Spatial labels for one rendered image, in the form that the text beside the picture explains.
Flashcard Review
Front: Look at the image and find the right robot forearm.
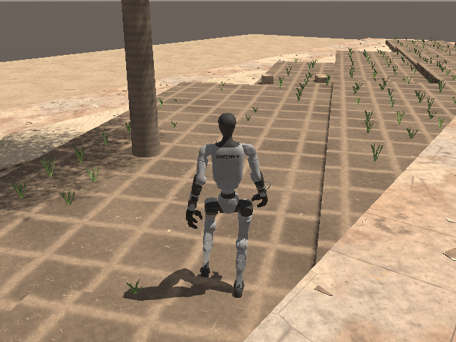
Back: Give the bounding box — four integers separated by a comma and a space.
254, 171, 267, 197

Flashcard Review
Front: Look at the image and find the left robot forearm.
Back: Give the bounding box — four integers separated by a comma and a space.
187, 174, 202, 211

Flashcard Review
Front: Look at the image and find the right robot hand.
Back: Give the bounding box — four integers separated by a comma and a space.
252, 194, 268, 207

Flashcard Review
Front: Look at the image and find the left robot hand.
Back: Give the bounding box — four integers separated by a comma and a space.
186, 209, 202, 229

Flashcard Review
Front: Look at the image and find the robot left upper arm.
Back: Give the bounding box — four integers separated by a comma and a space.
195, 144, 213, 185

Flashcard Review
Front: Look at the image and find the right robot foot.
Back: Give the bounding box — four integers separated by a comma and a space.
234, 280, 244, 298

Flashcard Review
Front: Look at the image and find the left robot shin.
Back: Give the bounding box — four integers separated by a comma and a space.
203, 220, 213, 268

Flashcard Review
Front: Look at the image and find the robot right upper arm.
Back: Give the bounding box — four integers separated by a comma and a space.
242, 143, 262, 182

